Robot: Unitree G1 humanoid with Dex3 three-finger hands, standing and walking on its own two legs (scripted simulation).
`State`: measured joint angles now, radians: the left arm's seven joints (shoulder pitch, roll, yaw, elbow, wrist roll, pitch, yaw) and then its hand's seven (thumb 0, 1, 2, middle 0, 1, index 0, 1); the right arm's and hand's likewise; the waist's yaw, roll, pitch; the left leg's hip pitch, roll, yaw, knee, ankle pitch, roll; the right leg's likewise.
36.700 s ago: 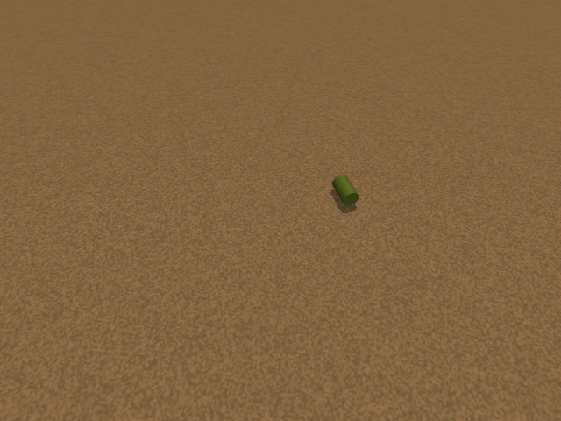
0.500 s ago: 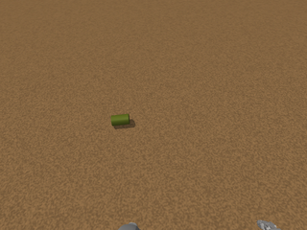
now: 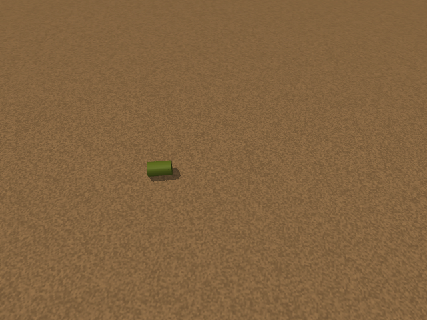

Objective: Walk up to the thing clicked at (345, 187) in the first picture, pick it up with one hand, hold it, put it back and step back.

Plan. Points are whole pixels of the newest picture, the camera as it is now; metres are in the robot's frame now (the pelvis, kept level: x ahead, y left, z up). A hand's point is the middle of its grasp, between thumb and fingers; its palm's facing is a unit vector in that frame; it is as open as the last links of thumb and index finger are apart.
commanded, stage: step back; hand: left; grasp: from above
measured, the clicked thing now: (160, 168) +1.07 +0.29 -0.72
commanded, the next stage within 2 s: stand in 0.44 s
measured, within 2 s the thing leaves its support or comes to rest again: neither
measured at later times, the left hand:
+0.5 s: hand out of the picture +0.13 +0.28 -0.15, palm faces +0.07 -0.92 -0.38, open 7.4 cm
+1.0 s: hand out of the picture +0.11 +0.27 -0.14, palm faces +0.02 -0.94 -0.35, open 7.4 cm
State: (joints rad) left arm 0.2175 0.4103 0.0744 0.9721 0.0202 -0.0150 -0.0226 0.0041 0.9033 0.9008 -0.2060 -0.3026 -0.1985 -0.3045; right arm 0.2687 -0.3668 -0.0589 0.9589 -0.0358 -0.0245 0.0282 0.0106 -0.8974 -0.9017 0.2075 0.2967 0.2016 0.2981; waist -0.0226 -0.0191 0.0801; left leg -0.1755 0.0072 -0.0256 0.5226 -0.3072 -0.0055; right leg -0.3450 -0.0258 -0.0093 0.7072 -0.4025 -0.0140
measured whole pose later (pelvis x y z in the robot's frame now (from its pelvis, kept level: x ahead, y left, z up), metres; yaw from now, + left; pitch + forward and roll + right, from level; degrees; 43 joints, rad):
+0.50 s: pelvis +0.05 +0.01 -0.01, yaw +2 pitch -3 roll +0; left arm 0.11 0.37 0.04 1.02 0.00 -0.01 0.01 0.00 0.90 0.90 -0.21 -0.30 -0.20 -0.30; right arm 0.14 -0.34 -0.03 1.04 -0.02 -0.01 0.01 0.01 -0.90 -0.90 0.20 0.30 0.20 0.30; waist 0.02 0.00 0.10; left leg -0.25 0.02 0.00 0.60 -0.30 -0.02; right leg -0.24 -0.04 -0.04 0.62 -0.33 0.01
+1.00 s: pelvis +0.04 +0.01 +0.01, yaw +2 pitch -3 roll +0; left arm 0.09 0.35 0.00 1.16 0.01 -0.02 -0.01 0.00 0.90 0.90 -0.21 -0.30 -0.20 -0.30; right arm 0.07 -0.35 0.00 1.13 -0.01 -0.02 0.02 0.01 -0.90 -0.90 0.20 0.30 0.20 0.30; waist 0.01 0.01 0.06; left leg -0.12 0.03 0.00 0.34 -0.16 -0.03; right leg -0.10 -0.03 -0.04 0.34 -0.18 0.01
